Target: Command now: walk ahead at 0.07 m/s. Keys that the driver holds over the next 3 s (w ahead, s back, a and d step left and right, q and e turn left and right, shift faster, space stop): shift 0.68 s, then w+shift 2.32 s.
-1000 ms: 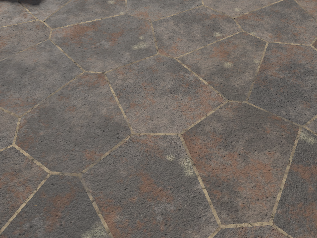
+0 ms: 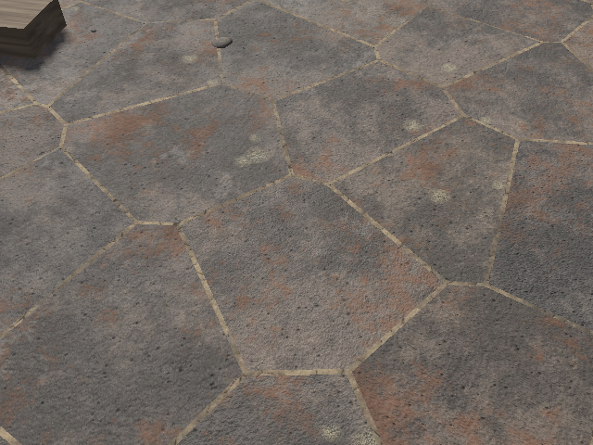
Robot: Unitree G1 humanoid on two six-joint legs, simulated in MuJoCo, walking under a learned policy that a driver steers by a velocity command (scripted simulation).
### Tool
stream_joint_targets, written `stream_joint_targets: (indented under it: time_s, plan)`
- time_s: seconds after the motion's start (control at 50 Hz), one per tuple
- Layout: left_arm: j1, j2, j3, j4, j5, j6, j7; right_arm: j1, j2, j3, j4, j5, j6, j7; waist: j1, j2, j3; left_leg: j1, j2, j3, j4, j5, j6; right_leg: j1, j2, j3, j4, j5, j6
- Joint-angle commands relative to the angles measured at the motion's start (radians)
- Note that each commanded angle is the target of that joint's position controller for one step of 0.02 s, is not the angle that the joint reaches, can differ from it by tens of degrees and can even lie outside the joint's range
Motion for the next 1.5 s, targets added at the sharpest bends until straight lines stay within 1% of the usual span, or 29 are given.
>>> stream_joint_targets:
  time_s: [0.02, 0.04, 0.06, 0.08, 0.12, 0.24, 0.36, 0.64, 0.68, 0.7, 0.74, 0.76, 0.78, 0.82, 0.88, 0.92, 0.98, 1.02, 1.04, 1.06, 1.08, 1.1, 1.14, 1.16, 1.22, 1.28, 1.42, 1.48, 1.5]
  plan:
    - [0.164, 0.071, 0.024, 0.023, 0.015, 0.016, 0.0, -0.077, -0.1, -0.016, -0.059, 0.02, 0.007, -0.019, 0.082, 0.103, -0.008, -0.209, 0.232, -0.235, -0.214, -0.493, 0.075, 0.291, 0.024, -0.045, -0.125, 0.031, -0.037]
    - [0.166, 0.075, 0.023, 0.021, 0.02, 0.013, 0.0, -0.046, -0.081, -0.009, -0.046, 0.024, 0.011, -0.02, 0.077, 0.063, 0.026, -0.202, 0.201, -0.224, -0.178, -0.531, 0.029, 0.28, -0.013, -0.002, -0.232, 0.034, -0.062]
    - [0.14, 0.139, 0.035, 0.02, 0.014, 0.009, 0.005, 0.014, -0.093, -0.017, -0.035, 0.027, 0.014, -0.024, 0.021, -0.032, 0.072, -0.176, 0.136, -0.166, -0.114, -0.472, -0.009, 0.196, -0.056, 0.055, -0.304, -0.082, -0.097]
    - [0.112, 0.14, 0.04, 0.037, 0.005, 0.001, 0.002, 0.034, -0.09, -0.021, -0.026, 0.025, 0.021, -0.034, -0.006, -0.138, 0.085, -0.043, 0.082, -0.084, -0.054, -0.359, -0.032, 0.034, -0.047, 0.074, -0.379, -0.281, -0.111]
    - [0.055, 0.085, 0.03, 0.039, 0.008, -0.022, -0.002, 0.038, -0.075, -0.022, -0.009, 0.009, 0.032, -0.044, -0.024, -0.175, 0.077, 0.111, 0.073, -0.061, 0.03, -0.216, -0.045, -0.061, -0.041, 0.088, -0.464, -0.353, -0.079]
    - [0.104, 0.07, 0.033, 0.074, -0.01, -0.043, -0.001, 0.021, -0.069, -0.023, 0.03, 0.011, 0.034, -0.039, 0.016, 0.014, 0.041, 0.067, 0.109, -0.099, -0.026, -0.214, -0.017, 0.098, 0.011, 0.012, -0.342, -0.075, -0.051]
    - [0.134, 0.061, 0.03, 0.102, -0.011, -0.039, -0.005, 0.028, -0.052, -0.02, 0.057, 0.018, 0.029, -0.035, 0.025, 0.032, -0.011, 0.116, 0.11, -0.094, 0.009, -0.055, -0.015, 0.169, 0.02, -0.012, -0.293, 0.107, -0.053]
    - [0.136, 0.034, 0.028, 0.146, -0.012, -0.018, -0.002, 0.019, -0.051, -0.024, 0.092, 0.024, 0.049, -0.043, 0.022, 0.018, 0.025, 0.145, 0.114, -0.102, 0.023, 0.023, -0.01, 0.19, 0.036, -0.034, -0.289, 0.151, -0.038]
    - [0.134, 0.033, 0.028, 0.151, -0.012, -0.017, -0.001, 0.014, -0.049, -0.025, 0.095, 0.024, 0.049, -0.043, 0.022, 0.018, 0.028, 0.147, 0.114, -0.104, 0.02, 0.018, -0.009, 0.192, 0.037, -0.036, -0.292, 0.143, -0.036]
    - [0.172, 0.03, 0.031, 0.171, -0.018, -0.014, 0.0, 0.054, -0.055, -0.031, 0.116, 0.03, 0.052, -0.043, 0.021, 0.027, -0.02, 0.166, 0.094, -0.088, 0.019, -0.255, 0.006, 0.203, 0.067, -0.071, -0.268, -0.082, -0.05]
    - [0.136, 0.06, 0.043, 0.143, -0.034, -0.025, -0.001, 0.119, -0.116, -0.056, 0.124, 0.056, 0.042, -0.041, -0.011, 0.072, 0.091, 0.117, 0.179, -0.234, -0.064, -0.797, 0.072, 0.016, 0.06, -0.054, -0.184, -0.454, -0.094]
    - [0.073, 0.038, 0.038, 0.107, -0.044, -0.047, -0.005, 0.166, -0.145, -0.066, 0.125, 0.064, 0.022, -0.037, -0.038, 0.138, 0.132, 0.156, 0.294, -0.408, -0.167, -0.899, 0.129, -0.1, 0.049, -0.065, -0.095, -0.402, -0.099]
    - [0.011, -0.002, 0.028, 0.075, -0.053, -0.071, -0.016, 0.17, -0.176, -0.079, 0.122, 0.063, 0.001, -0.035, -0.041, 0.219, 0.148, 0.174, 0.417, -0.597, -0.283, -0.873, 0.188, -0.133, 0.05, -0.098, 0.016, -0.19, -0.098]
    - [-0.071, 0.05, 0.045, 0.037, -0.043, -0.096, -0.033, 0.135, -0.145, -0.076, 0.093, 0.027, -0.037, -0.032, -0.036, 0.144, 0.11, 0.194, 0.496, -0.696, -0.328, -0.705, 0.208, -0.235, -0.021, -0.005, 0.283, -0.177, -0.116]
    - [-0.017, 0.063, 0.058, 0.042, -0.045, -0.112, -0.037, 0.042, -0.113, -0.065, 0.034, 0.05, -0.045, -0.026, 0.022, 0.116, 0.018, 0.205, 0.373, -0.437, -0.304, -0.514, 0.103, -0.196, -0.052, -0.026, 0.196, -0.088, -0.105]
    - [-0.004, 0.03, 0.053, 0.052, -0.045, -0.116, -0.032, 0.023, -0.144, -0.071, 0.022, 0.056, -0.034, -0.03, 0.041, 0.16, 0.017, 0.074, 0.286, -0.287, -0.299, -0.442, 0.074, -0.002, -0.005, -0.1, 0.025, -0.058, -0.07]
    - [0.06, 0.023, 0.053, 0.083, -0.047, -0.113, -0.035, 0.028, -0.186, -0.083, 0.011, 0.071, -0.026, -0.026, 0.08, 0.14, 0.04, -0.057, 0.263, -0.22, -0.217, -0.498, 0.093, 0.202, 0.056, -0.195, -0.153, 0.016, -0.038]
    - [0.202, 0.043, 0.061, 0.13, -0.048, -0.11, -0.032, -0.014, -0.14, -0.071, -0.017, 0.066, -0.027, -0.02, 0.145, 0.088, 0.032, -0.194, 0.237, -0.192, -0.069, -0.522, 0.076, 0.39, 0.082, -0.222, -0.184, 0.014, -0.048]
    - [0.362, 0.088, 0.079, 0.17, -0.047, -0.116, -0.03, -0.088, -0.069, -0.05, -0.054, 0.046, -0.035, -0.013, 0.218, -0.035, 0.007, -0.357, 0.186, -0.132, 0.217, -0.396, 0.035, 0.574, -0.012, -0.065, -0.24, -0.055, -0.088]
    - [0.472, 0.161, 0.083, 0.174, -0.028, -0.121, -0.038, -0.145, 0.047, -0.02, -0.1, 0.015, -0.05, -0.003, 0.236, -0.273, -0.028, -0.548, 0.114, -0.057, 0.695, -0.385, -0.002, 0.635, -0.218, 0.271, -0.308, -0.242, -0.14]
    - [0.434, 0.191, 0.078, 0.143, -0.007, -0.145, -0.056, -0.107, 0.067, -0.01, -0.144, 0.067, -0.077, 0.005, 0.178, -0.313, -0.04, -0.811, 0.064, -0.168, 0.897, -0.348, 0.039, 0.672, -0.373, 0.761, -0.509, -0.612, -0.293]
    - [0.341, 0.161, 0.064, 0.125, -0.009, -0.158, -0.066, -0.155, -0.003, -0.015, -0.165, 0.092, -0.093, 0.011, 0.14, -0.157, 0.026, -0.949, 0.144, -0.207, 1.017, -0.26, 0.063, 0.647, -0.399, 0.761, -0.524, -0.683, -0.299]
    - [0.211, 0.113, 0.036, 0.086, -0.009, -0.15, -0.084, -0.126, -0.034, -0.016, -0.156, 0.043, -0.087, 0.016, 0.069, -0.031, 0.015, -0.857, 0.215, -0.182, 0.991, -0.099, 0.048, 0.51, -0.297, 0.494, -0.483, -0.43, -0.234]
    - [0.17, 0.095, 0.028, 0.078, -0.008, -0.141, -0.086, -0.109, -0.046, -0.022, -0.152, 0.03, -0.077, 0.016, 0.039, -0.036, 0.04, -0.782, 0.235, -0.175, 0.914, -0.051, 0.027, 0.402, -0.249, 0.394, -0.504, -0.356, -0.214]
    - [0.223, 0.076, 0.016, 0.101, -0.006, -0.138, -0.071, -0.126, -0.05, -0.031, -0.147, 0.036, -0.039, 0.014, 0.035, -0.06, 0.091, -0.683, 0.228, -0.122, 0.795, 0.075, -0.03, 0.281, -0.175, 0.222, -0.587, -0.173, -0.208]
    - [0.294, 0.078, 0.011, 0.112, -0.014, -0.138, -0.045, -0.275, -0.04, -0.033, -0.195, 0.039, -0.042, 0.016, 0.074, -0.032, 0.127, -0.613, 0.199, -0.059, 0.562, 0.2, -0.043, 0.283, -0.141, 0.089, -0.653, 0.043, -0.191]
    - [0.405, 0.091, 0.013, 0.121, -0.023, -0.113, -0.024, -0.47, -0.019, -0.029, -0.273, 0.068, -0.061, 0.076, 0.099, -0.058, 0.192, -0.503, 0.147, -0.014, 0.195, 0.234, -0.004, 0.542, -0.182, -0.063, -0.681, 0.269, -0.164]
    - [0.402, 0.148, 0.031, 0.117, -0.009, -0.099, -0.023, -0.469, -0.056, -0.04, -0.302, 0.068, -0.066, 0.087, 0.053, -0.145, 0.134, -0.331, 0.06, 0.066, 0.168, 0.071, 0.037, 0.636, -0.215, -0.098, -0.523, 0.896, -0.158]
    - [0.403, 0.165, 0.037, 0.122, 0.006, -0.089, -0.022, -0.392, -0.095, -0.056, -0.296, 0.071, -0.058, 0.079, -0.002, -0.201, 0.069, -0.233, 0.021, 0.085, 0.187, -0.005, 0.058, 0.678, -0.227, -0.098, -0.399, 1.167, -0.151]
